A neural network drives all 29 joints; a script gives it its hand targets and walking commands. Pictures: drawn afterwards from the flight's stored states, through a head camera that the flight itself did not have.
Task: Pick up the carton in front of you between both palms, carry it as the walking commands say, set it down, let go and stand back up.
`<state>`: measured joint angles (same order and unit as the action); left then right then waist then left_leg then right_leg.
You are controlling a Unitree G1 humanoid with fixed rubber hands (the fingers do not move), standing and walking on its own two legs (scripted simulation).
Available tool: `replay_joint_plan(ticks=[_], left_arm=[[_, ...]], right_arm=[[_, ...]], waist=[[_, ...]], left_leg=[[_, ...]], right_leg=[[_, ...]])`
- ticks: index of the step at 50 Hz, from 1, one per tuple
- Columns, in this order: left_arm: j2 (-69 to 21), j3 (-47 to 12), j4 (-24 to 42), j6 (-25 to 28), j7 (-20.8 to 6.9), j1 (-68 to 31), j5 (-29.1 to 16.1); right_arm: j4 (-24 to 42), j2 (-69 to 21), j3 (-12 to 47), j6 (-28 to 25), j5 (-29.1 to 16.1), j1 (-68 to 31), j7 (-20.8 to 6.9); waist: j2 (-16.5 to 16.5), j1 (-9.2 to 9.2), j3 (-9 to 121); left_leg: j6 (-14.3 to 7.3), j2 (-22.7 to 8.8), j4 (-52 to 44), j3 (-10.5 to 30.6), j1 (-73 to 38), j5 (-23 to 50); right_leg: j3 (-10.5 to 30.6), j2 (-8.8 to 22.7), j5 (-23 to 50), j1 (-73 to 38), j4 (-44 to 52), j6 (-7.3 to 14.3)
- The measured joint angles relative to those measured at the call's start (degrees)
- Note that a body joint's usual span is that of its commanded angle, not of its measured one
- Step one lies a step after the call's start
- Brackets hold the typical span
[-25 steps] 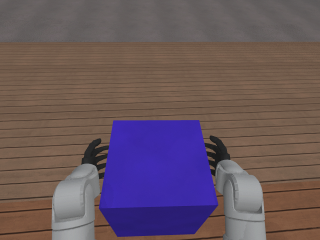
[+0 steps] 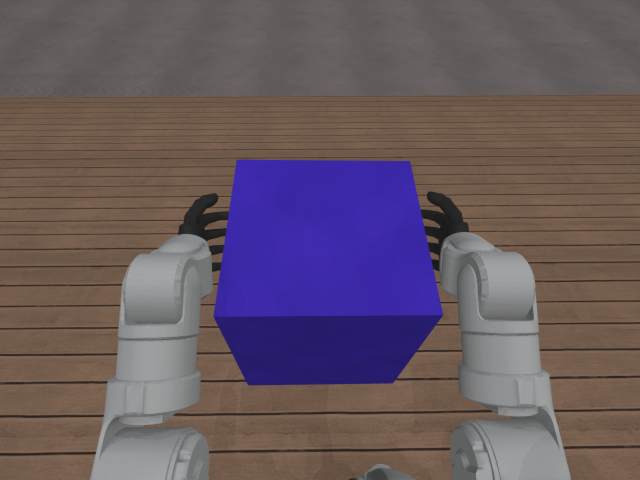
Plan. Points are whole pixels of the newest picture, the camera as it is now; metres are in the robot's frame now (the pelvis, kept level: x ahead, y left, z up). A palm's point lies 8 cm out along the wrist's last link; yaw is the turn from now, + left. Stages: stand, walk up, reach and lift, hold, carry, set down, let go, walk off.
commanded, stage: carry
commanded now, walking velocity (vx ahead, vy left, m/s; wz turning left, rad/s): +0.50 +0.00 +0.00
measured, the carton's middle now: (322, 282) +0.35 +0.00 +0.05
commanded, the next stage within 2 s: none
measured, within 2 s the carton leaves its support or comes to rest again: neither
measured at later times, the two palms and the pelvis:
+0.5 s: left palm (244, 112) +0.71 +0.15 +0.08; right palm (406, 109) +0.70 -0.15 +0.10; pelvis +0.33 +0.01 -0.01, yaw -2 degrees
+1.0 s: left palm (272, 67) +1.02 +0.13 +0.02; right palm (388, 64) +1.04 -0.17 +0.02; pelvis +0.68 -0.03 -0.08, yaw +0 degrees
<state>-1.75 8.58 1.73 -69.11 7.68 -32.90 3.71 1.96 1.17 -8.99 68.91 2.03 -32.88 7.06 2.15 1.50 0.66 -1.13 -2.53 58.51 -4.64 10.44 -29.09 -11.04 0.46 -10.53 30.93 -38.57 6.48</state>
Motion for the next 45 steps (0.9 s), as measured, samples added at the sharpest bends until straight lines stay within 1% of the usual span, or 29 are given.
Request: replay_joint_plan(ticks=[1,2,3,4,6,9,11,14,16,19,20,21,22,23,24,25,26,27,30,33,35,37,40,42,43,44,45], left_arm=[[0.5,0.2,-2.3,-0.3,0.2,-1.9,-0.3],[1.0,0.5,-4.2,-0.6,0.4,-3.4,-0.7],[1.4,0.8,-5.7,-0.8,0.5,-4.4,-1.1],[1.8,1.2,-6.9,-0.8,0.5,-5.3,-1.6],[2.3,2.0,-8.4,-0.7,0.7,-7.0,-2.1],[2.3,3.5,-9.1,-0.1,0.8,-8.9,-2.3],[1.9,4.3,-8.8,0.4,0.8,-9.6,-2.1],[1.0,5.4,-7.0,0.9,0.9,-9.8,-1.6],[0.1,5.7,-5.2,1.1,0.9,-9.3,-1.1],[-1.3,5.7,-2.4,1.3,0.8,-7.3,-0.5],[-1.5,5.7,-1.6,1.2,0.7,-6.4,-0.4],[-1.4,5.6,-0.9,1.0,0.6,-5.5,-0.4],[-1.0,5.2,-0.8,1.0,0.0,-5.2,-0.9],[-0.4,4.7,-0.9,1.3,-0.4,-5.2,-1.3],[-0.1,4.4,-1.0,1.4,-0.5,-4.8,-1.3],[0.0,4.2,-0.9,1.3,-0.5,-4.1,-1.2],[-0.2,4.1,-0.8,0.9,-0.5,-3.4,-1.0],[-0.6,4.0,-0.5,0.5,-0.5,-2.8,-0.7],[-1.4,3.7,1.1,-0.4,-0.5,-1.8,0.1],[-1.8,3.8,3.3,-0.2,-0.4,-1.6,0.3],[-1.9,3.9,4.9,0.1,-0.4,-1.5,0.4],[-2.0,4.3,6.2,0.2,-0.4,-1.3,0.5],[-2.1,4.8,6.5,0.1,-0.4,-0.9,0.8],[-2.1,4.8,4.7,0.0,-0.6,-1.2,1.3],[-2.1,4.6,3.3,-0.1,-0.7,-1.5,1.7],[-2.2,4.4,1.6,0.0,-0.8,-1.9,2.2],[-2.2,4.4,-0.1,0.6,-1.0,-2.4,2.7]], right_arm=[[-2.4,0.7,-0.4,0.3,-0.3,-2.1,0.0],[-4.5,1.0,-0.8,0.8,-0.4,-3.9,0.1],[-6.4,1.0,-1.2,1.1,-0.3,-5.6,0.2],[-7.8,1.0,-1.7,1.3,-0.1,-6.9,0.3],[-9.5,0.7,-2.6,1.4,0.5,-9.1,0.4],[-10.2,0.3,-3.8,0.9,1.1,-11.2,0.5],[-9.6,0.0,-4.5,0.5,1.4,-11.8,0.6],[-7.5,-0.8,-5.4,-0.1,1.6,-11.5,0.6],[-5.1,-1.3,-6.0,-0.2,1.6,-10.5,0.6],[-1.8,-2.4,-6.7,-0.2,1.6,-8.1,0.5],[-1.3,-3.0,-6.7,-0.3,1.9,-7.4,0.4],[-1.0,-3.5,-6.5,-0.3,2.3,-6.8,0.3],[-0.7,-4.1,-6.6,-0.6,2.7,-6.2,0.2],[-0.5,-4.4,-6.5,-1.4,3.1,-5.7,-0.2],[-0.9,-4.5,-6.2,-1.8,3.3,-5.4,-0.3],[-1.4,-4.5,-5.9,-2.0,3.3,-5.1,-0.3],[-1.6,-4.6,-5.7,-1.8,3.2,-4.4,-0.4],[-1.4,-4.5,-5.5,-1.5,3.0,-3.6,-0.4],[-0.1,-4.1,-5.0,-1.2,1.9,-2.0,-0.3],[1.6,-3.8,-4.8,-1.6,0.8,-1.9,0.1],[2.4,-3.8,-4.7,-2.0,0.3,-2.4,0.2],[2.6,-3.8,-4.5,-2.3,0.1,-2.9,0.3],[1.3,-3.8,-4.1,-2.7,0.0,-3.4,0.2],[-0.7,-3.2,-3.8,-2.7,-0.1,-3.7,0.2],[-2.0,-2.6,-3.5,-2.6,-0.1,-3.8,0.2],[-3.6,-1.9,-3.2,-2.6,0.0,-4.3,0.0],[-5.6,-1.1,-3.2,-2.8,-0.8,-5.1,-1.0]], waist=[[-0.3,0.5,-0.9],[-0.8,0.88,-1.6],[-0.9,1.13,-2.4],[-1.0,1.28,-3.1],[-1.4,1.45,-4.4],[-1.9,1.48,-5.9],[-1.9,1.45,-6.4],[-1.6,1.39,-6.5],[-1.0,1.41,-6.3],[0.0,1.45,-5.4],[0.4,1.24,-5.1],[1.1,0.92,-4.6],[0.1,0.25,-4.1],[-1.7,-0.34,-4.3],[-2.3,-0.86,-4.6],[-2.3,-1.45,-4.6],[-2.0,-2.0,-4.6],[-1.6,-2.48,-4.7],[-0.9,-3.46,-5.6],[-0.7,-4.23,-6.4],[-0.8,-4.75,-6.4],[-1.3,-5.29,-5.8],[-2.3,-6.06,-3.5],[-3.0,-6.2,-1.6],[-3.7,-5.98,-0.5],[-3.8,-5.55,0.7],[-2.4,-4.72,1.2]], left_leg=[[-0.8,0.9,7.9,1.9,4.6,0.7],[-1.5,1.7,13.0,2.9,8.9,2.0],[-2.0,1.7,15.4,3.5,12.6,3.5],[-2.3,1.5,15.7,4.0,16.0,4.9],[-2.4,0.9,13.2,4.4,21.5,6.4],[-1.9,0.0,6.1,4.3,27.4,8.3],[-1.5,-0.3,0.3,4.1,29.6,10.9],[-1.2,-0.2,-10.2,3.2,30.1,19.4],[-1.4,0.3,-18.2,2.2,28.3,25.8],[-2.6,1.4,-30.0,0.2,22.6,34.1],[-2.9,1.7,-33.5,-0.6,19.6,37.0],[-2.7,1.5,-36.0,-1.2,16.4,40.7],[-3.8,2.1,-34.5,-1.5,15.2,38.4],[-4.8,3.3,-30.9,-1.9,15.6,34.5],[-5.4,3.8,-28.2,-2.0,15.8,30.9],[-5.9,4.1,-26.7,-1.8,15.4,28.3],[-5.5,4.2,-26.3,-1.6,14.7,26.8],[-5.2,4.3,-26.3,-1.4,13.8,25.9],[-5.9,4.6,-27.2,-1.1,10.7,23.0],[-5.9,4.8,-27.5,-0.7,7.8,20.0],[-5.7,5.0,-27.5,-0.3,5.7,17.7],[-5.4,5.5,-27.2,0.0,3.2,14.9],[-4.8,6.4,-24.9,0.2,-0.7,9.3],[-4.3,7.1,-19.4,-0.3,-2.6,4.5],[-4.0,7.4,-14.5,-1.2,-2.9,2.7],[-3.5,7.1,-8.3,-2.1,-2.3,2.8],[-2.4,6.5,-0.9,-1.0,0.0,0.6]], right_leg=[[0.2,-0.2,-1.2,-0.8,0.1,0.2],[0.4,-0.1,0.0,-1.9,1.3,0.4],[0.5,-0.4,-0.2,-3.0,2.3,0.4],[0.7,-0.6,-1.2,-4.2,3.4,0.3],[1.0,-0.9,-2.8,-6.6,5.6,0.1],[1.5,-1.0,-4.6,-9.8,7.9,-0.1],[1.9,-1.2,-6.1,-11.9,8.9,-0.4],[2.5,-1.6,-9.1,-15.1,9.5,-1.1],[2.5,-2.0,-11.6,-17.4,8.8,-1.6],[1.7,-2.9,-14.9,-20.5,4.6,-2.2],[0.9,-3.0,-14.8,-20.9,0.9,-1.9],[0.2,-3.2,-14.0,-20.7,-4.4,-1.9],[0.6,-2.4,-14.6,-19.7,-10.5,-1.8],[3.4,-2.1,-16.8,-17.5,-17.4,-2.1],[6.1,-2.6,-18.5,-14.8,-24.2,-2.4],[7.8,-3.0,-19.0,-12.0,-29.1,-2.6],[8.8,-3.0,-18.3,-9.5,-31.6,-2.7],[9.5,-2.7,-17.1,-7.1,-32.1,-2.9],[10.7,-1.0,-13.4,-0.7,-27.7,-3.5],[11.2,0.2,-8.5,4.7,-21.2,-3.7],[11.0,0.5,-2.8,6.9,-15.3,-3.6],[10.0,0.2,4.3,7.2,-6.9,-3.6],[7.5,-1.5,16.4,4.2,7.1,-3.0],[5.6,-2.6,23.6,0.0,14.3,-2.0],[4.9,-2.6,27.0,-2.7,16.6,-1.7],[4.7,-2.6,26.4,-4.6,15.5,-0.9],[4.8,-3.7,18.5,-4.6,11.8,-0.2]])
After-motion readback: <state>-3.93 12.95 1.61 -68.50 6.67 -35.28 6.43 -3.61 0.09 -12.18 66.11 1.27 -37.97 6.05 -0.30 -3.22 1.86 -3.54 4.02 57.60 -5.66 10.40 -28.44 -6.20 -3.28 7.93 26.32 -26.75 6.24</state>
